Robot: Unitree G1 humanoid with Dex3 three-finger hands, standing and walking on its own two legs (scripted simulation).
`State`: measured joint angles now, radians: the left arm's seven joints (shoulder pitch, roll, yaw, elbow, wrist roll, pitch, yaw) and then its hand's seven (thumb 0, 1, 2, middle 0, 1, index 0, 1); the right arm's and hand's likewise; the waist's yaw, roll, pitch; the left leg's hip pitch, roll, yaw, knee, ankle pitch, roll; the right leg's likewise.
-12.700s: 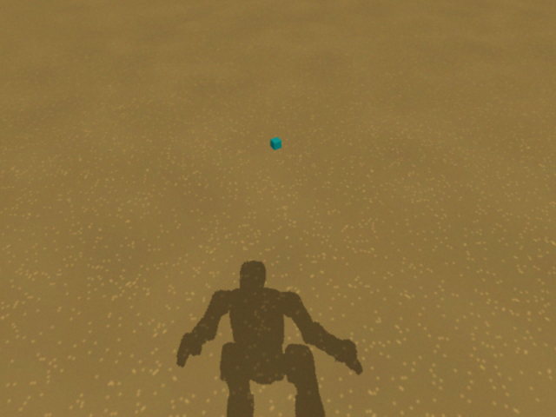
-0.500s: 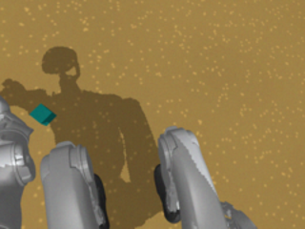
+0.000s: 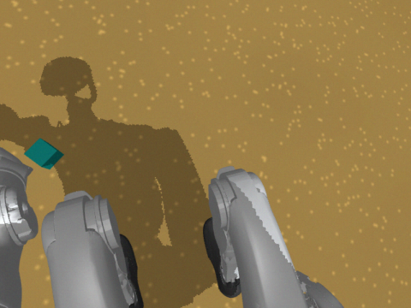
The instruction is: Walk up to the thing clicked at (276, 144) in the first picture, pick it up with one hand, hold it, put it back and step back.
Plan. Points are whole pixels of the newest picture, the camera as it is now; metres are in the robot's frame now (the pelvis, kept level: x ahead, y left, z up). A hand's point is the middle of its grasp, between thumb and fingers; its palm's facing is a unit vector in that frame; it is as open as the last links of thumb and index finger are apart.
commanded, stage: rise first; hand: left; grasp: from above
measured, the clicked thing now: (44, 154) +0.44 +0.32 -0.29
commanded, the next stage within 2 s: approach in 1.06 s
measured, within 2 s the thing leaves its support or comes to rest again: neither
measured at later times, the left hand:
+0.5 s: hand out of the picture +0.40 +0.35 -0.16, palm faces -0.21 -0.35 -0.91, open 12.9 cm
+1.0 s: hand out of the picture +0.40 +0.36 -0.17, palm faces -0.19 -0.36 -0.91, open 13.0 cm
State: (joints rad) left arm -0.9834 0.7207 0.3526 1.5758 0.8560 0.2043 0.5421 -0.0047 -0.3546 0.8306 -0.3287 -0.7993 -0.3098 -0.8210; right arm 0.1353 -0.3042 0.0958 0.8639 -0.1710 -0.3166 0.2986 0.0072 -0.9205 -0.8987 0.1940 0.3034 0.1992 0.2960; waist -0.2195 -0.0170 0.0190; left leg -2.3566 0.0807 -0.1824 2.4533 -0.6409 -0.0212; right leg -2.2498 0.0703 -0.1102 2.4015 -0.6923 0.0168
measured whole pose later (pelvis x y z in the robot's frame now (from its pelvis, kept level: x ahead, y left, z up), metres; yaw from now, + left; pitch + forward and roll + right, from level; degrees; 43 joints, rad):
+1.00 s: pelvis +0.00 +0.00 +0.00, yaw +0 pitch +29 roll -8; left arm -0.96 0.72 0.35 1.58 0.86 0.20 0.57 0.00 -0.35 0.82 -0.32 -0.81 -0.31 -0.83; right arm 0.15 -0.30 0.10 0.87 -0.18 -0.34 0.33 0.01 -0.92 -0.90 0.19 0.30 0.20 0.30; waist -0.22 -0.02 0.01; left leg -2.35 0.07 -0.19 2.46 -0.64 -0.02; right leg -2.24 0.07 -0.12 2.40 -0.69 0.02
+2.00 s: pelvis +0.00 +0.00 +0.00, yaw +0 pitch +29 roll -7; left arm -1.07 0.76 0.28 1.69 0.82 0.23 0.58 -0.01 -0.58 1.03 -0.14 -0.97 -0.12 -1.00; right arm 0.16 -0.31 0.11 0.93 -0.21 -0.37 0.36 0.01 -0.91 -0.89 0.19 0.30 0.20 0.30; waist -0.26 -0.03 0.04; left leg -2.36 0.07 -0.19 2.46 -0.62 -0.03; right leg -2.25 0.07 -0.11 2.40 -0.67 0.02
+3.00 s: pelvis -0.01 +0.00 +0.00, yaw -4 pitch +25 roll -11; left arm -1.13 0.90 0.39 1.88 0.86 0.16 0.81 0.00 -0.56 1.03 -0.14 -1.00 -0.11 -1.03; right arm 0.10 -0.37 0.24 0.82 -0.27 -0.45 0.41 0.01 -0.92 -0.90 0.19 0.30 0.20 0.30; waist -0.39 -0.13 0.20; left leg -2.31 0.07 -0.27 2.50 -0.66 -0.04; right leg -2.18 0.09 -0.18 2.39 -0.68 0.03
